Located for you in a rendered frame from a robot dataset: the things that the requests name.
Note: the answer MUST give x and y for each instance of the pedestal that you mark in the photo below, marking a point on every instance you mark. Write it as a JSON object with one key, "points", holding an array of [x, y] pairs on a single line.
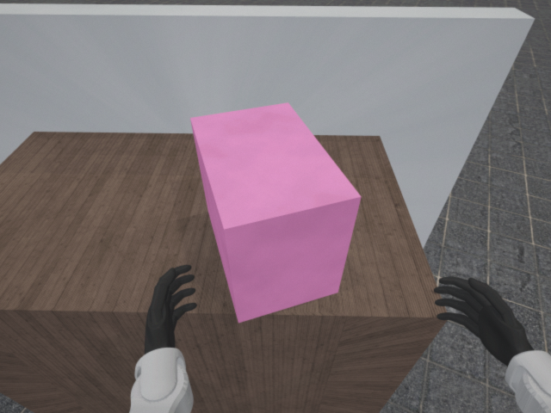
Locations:
{"points": [[89, 222]]}

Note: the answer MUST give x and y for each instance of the robot right forearm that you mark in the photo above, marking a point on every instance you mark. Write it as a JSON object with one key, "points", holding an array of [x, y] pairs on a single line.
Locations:
{"points": [[529, 376]]}

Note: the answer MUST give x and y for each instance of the carton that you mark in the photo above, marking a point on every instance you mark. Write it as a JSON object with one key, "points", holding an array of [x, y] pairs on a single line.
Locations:
{"points": [[282, 211]]}

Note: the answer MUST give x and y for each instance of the robot right hand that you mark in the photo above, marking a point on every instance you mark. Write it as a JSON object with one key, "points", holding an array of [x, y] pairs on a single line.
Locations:
{"points": [[488, 316]]}

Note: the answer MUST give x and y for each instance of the robot left forearm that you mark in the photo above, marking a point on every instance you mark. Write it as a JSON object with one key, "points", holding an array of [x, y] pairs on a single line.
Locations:
{"points": [[162, 383]]}

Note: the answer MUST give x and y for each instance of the robot left hand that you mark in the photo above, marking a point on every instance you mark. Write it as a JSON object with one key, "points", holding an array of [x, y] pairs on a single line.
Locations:
{"points": [[161, 317]]}

